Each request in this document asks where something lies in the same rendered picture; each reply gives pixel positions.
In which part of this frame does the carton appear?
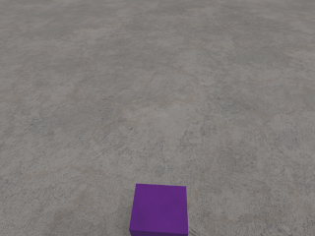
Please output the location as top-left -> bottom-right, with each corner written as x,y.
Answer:
129,183 -> 189,236

